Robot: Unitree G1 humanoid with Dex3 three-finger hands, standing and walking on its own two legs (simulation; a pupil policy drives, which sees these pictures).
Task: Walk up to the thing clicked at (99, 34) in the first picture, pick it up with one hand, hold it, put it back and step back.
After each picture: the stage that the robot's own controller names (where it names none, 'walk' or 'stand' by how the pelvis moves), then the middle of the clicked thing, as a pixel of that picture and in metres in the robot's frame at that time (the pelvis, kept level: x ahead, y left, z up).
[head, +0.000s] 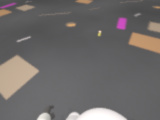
stand; (99, 33) +2.10 -0.21 -0.72
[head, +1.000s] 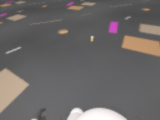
walk; (92, 38) +1.97 +0.12 -0.71
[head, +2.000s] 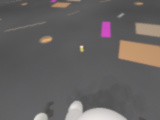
walk; (81, 48) +1.36 +0.26 -0.71
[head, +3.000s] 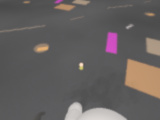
walk; (81, 66) +0.89 +0.20 -0.71
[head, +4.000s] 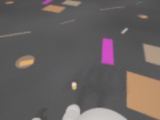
walk; (74, 85) +0.51 +0.20 -0.69
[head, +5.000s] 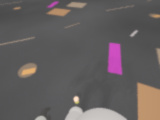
stand; (76, 100) +0.31 +0.18 -0.70
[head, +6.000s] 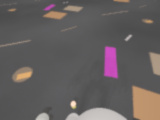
stand; (73, 104) +0.28 +0.19 -0.72
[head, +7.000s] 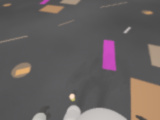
stand; (72, 97) +0.32 +0.23 -0.70
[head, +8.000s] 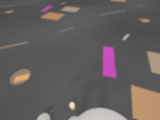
stand; (72, 105) +0.27 +0.21 -0.72
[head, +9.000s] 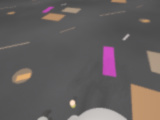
stand; (72, 103) +0.30 +0.22 -0.73
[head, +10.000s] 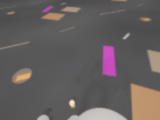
stand; (72, 103) +0.29 +0.23 -0.73
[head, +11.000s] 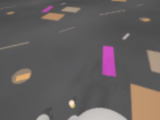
stand; (72, 104) +0.29 +0.23 -0.73
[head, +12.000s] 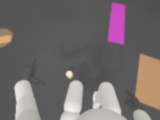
go down; (69, 74) +0.36 +0.20 -0.47
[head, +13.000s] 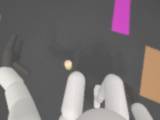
go down; (68, 65) +0.41 +0.20 -0.33
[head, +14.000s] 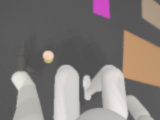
close in; (48, 57) +0.41 +0.23 -0.24
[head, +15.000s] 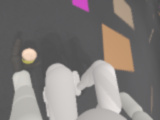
close; (28, 56) +0.40 +0.25 -0.23
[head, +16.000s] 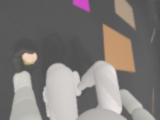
lift; (29, 58) +0.38 +0.25 -0.23
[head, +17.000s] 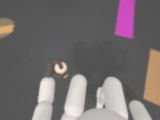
lift; (62, 70) +0.31 +0.22 -0.06
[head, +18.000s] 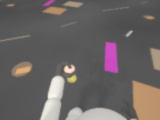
lift; (70, 73) +0.33 +0.16 +0.02
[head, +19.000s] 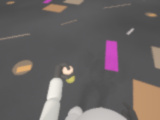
hold; (69, 74) +0.33 +0.17 +0.00
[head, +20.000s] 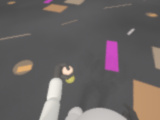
hold; (68, 74) +0.33 +0.17 +0.00
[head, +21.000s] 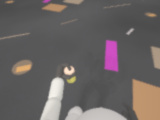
hold; (70, 74) +0.33 +0.16 -0.01
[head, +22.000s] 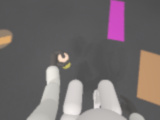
crouch; (64, 61) +0.41 +0.19 -0.09
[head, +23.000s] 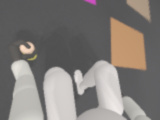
lower; (29, 51) +0.43 +0.25 -0.24
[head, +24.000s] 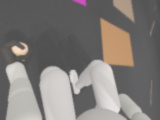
lower; (21, 52) +0.43 +0.27 -0.24
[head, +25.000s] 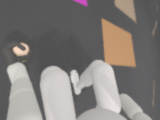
lower; (22, 52) +0.43 +0.27 -0.23
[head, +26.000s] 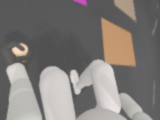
lower; (21, 53) +0.43 +0.27 -0.23
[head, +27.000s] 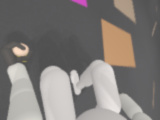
loosen; (22, 53) +0.42 +0.27 -0.23
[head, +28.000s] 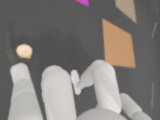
withdraw; (24, 53) +0.42 +0.26 -0.23
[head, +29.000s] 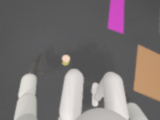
walk; (65, 60) +0.43 +0.20 -0.30
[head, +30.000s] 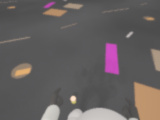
stand; (73, 99) +0.34 +0.18 -0.66
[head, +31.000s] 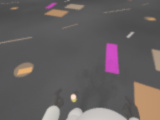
stand; (73, 98) +0.36 +0.19 -0.67
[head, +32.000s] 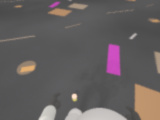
stand; (74, 97) +0.36 +0.19 -0.69
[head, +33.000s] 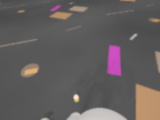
walk; (76, 98) +0.37 +0.19 -0.72
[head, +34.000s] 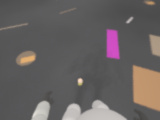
walk; (80, 82) +0.47 +0.10 -0.70
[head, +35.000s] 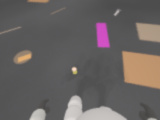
walk; (74, 70) +0.64 +0.26 -0.68
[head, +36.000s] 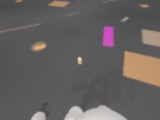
stand; (79, 60) +0.96 +0.23 -0.70
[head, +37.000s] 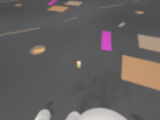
stand; (78, 64) +0.96 +0.22 -0.72
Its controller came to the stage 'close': yes
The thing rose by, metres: 0.71
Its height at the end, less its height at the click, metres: +0.00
